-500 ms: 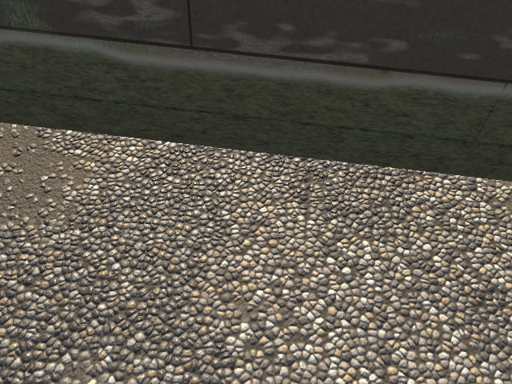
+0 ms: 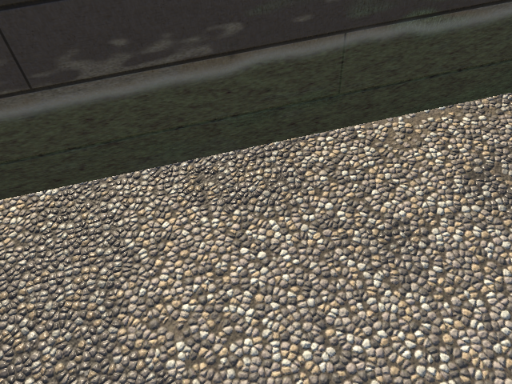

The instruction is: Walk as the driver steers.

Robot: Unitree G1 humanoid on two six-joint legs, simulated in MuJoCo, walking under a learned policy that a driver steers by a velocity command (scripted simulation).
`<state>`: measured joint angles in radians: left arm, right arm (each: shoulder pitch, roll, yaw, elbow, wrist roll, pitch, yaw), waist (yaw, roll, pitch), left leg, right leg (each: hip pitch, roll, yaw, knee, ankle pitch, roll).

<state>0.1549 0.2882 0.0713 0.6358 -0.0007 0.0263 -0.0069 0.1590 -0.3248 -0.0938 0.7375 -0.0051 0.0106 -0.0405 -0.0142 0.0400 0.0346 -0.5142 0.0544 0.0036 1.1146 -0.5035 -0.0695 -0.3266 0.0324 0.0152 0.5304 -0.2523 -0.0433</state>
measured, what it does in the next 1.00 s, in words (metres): steps on the spot, turning left: left foot, then right foot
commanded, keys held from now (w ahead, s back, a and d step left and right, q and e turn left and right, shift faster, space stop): q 0.08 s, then s+q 0.40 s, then w+q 0.26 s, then w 0.26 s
